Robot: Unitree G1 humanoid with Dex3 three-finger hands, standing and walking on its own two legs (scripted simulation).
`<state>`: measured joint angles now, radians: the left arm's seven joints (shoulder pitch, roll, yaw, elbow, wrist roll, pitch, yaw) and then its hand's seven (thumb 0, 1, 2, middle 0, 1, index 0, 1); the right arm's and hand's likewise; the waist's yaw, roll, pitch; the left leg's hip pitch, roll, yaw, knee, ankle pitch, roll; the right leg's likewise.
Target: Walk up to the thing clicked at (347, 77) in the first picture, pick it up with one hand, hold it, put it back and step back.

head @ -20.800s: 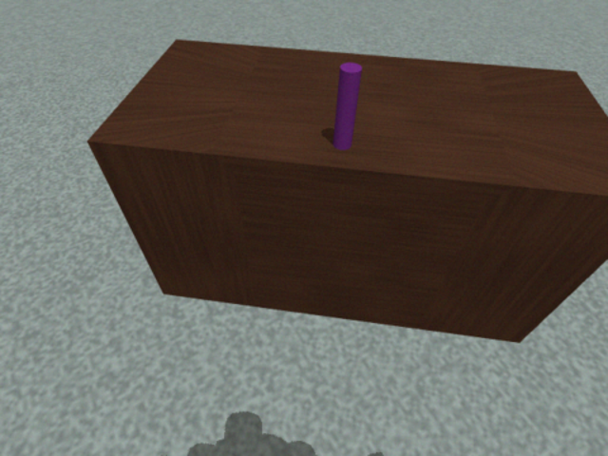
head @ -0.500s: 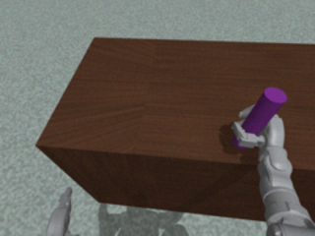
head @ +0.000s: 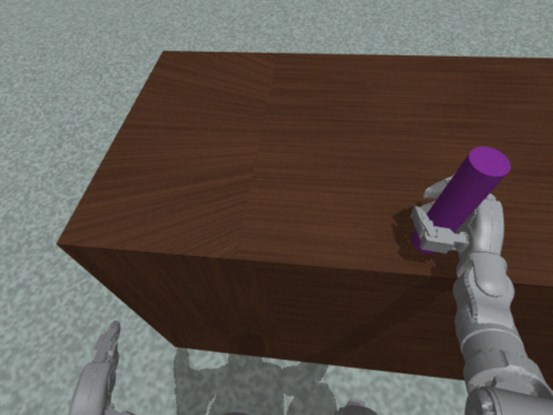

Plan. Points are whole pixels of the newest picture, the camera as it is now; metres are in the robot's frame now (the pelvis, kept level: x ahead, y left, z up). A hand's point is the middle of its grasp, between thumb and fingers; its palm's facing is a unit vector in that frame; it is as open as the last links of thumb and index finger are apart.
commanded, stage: loosen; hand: right
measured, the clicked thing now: (452, 208) +0.40 -0.20 +0.07
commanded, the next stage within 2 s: open in 0.12 s
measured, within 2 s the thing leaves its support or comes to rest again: neither
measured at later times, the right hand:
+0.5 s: hand (432, 219) +0.41 -0.19 +0.03, palm faces +0.16 +0.99 +0.01, open 10.9 cm
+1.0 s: hand (471, 192) +0.42 -0.23 +0.09, palm faces +0.21 +0.98 -0.01, open 17.2 cm
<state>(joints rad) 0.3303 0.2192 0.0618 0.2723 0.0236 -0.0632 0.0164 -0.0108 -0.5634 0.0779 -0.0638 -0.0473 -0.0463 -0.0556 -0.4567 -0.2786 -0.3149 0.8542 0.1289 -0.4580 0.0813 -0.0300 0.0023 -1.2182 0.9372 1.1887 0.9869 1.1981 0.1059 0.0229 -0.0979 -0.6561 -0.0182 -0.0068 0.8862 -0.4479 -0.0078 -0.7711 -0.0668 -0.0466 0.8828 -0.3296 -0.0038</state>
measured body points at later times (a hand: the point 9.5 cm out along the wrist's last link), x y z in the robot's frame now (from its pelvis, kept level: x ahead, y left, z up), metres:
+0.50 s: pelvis +0.00 +0.00 -0.01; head +0.07 -0.02 +0.43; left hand +0.15 +0.27 -0.04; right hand +0.40 -0.24 +0.04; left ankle -0.01 +0.13 -0.69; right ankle +0.06 -0.12 -0.69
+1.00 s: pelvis +0.02 +0.01 +0.01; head +0.07 -0.01 +0.45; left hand +0.17 +0.28 -0.02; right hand +0.40 -0.28 +0.09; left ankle -0.01 +0.13 -0.69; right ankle +0.06 -0.12 -0.69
